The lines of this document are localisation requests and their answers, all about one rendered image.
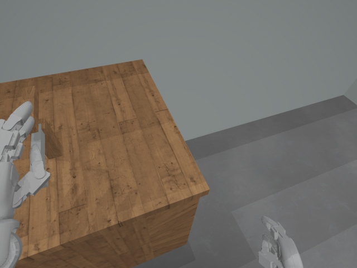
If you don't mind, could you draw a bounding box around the robot right hand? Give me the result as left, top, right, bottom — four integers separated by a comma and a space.
258, 216, 303, 268

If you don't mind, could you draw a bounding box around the counter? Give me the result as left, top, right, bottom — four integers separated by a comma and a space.
0, 59, 210, 268

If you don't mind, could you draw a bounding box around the left robot forearm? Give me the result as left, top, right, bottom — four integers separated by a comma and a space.
0, 219, 22, 268

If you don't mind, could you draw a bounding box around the tap lever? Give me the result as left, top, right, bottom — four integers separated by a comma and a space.
30, 123, 48, 188

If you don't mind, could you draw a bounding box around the robot left hand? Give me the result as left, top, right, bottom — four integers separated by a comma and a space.
0, 101, 50, 220

